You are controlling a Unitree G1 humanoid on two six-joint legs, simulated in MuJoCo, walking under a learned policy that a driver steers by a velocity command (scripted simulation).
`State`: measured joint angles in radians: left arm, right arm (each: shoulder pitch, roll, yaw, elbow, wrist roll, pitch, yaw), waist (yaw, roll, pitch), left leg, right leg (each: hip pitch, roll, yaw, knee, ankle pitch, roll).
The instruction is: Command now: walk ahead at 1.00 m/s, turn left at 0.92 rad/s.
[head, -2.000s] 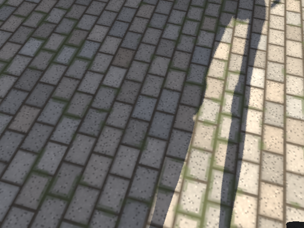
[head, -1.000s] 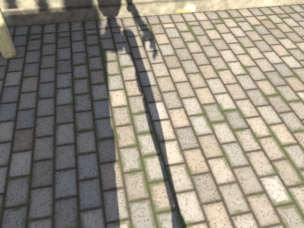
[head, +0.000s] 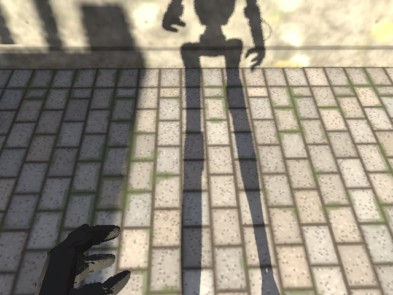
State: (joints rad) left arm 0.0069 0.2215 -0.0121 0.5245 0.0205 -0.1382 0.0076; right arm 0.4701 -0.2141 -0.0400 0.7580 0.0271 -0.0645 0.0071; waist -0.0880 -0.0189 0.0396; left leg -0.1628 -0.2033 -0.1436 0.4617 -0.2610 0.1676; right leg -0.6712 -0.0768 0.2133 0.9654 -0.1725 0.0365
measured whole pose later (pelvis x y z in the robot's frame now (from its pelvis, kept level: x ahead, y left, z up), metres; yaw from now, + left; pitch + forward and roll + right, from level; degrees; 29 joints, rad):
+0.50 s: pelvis +0.41 -0.03 -0.01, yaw +30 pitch +0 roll -4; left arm 0.49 0.31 0.08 0.84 0.01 -0.10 0.01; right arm 0.06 -0.32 -0.05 0.54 0.04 -0.02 0.05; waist 0.12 0.05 0.04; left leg -0.87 0.12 -0.01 1.09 -0.05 0.05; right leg 0.12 0.04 -0.17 0.28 -0.39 0.03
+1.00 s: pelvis +0.70 +0.17 +0.00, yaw +48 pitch +1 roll +1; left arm 0.08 0.30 0.02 0.68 0.01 -0.09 -0.01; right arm 0.26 -0.27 -0.04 0.74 0.00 -0.04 -0.01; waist -0.06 -0.06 0.07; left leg -0.14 -0.13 -0.05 0.41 -0.27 0.10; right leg -0.63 -0.07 0.06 0.62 0.09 0.06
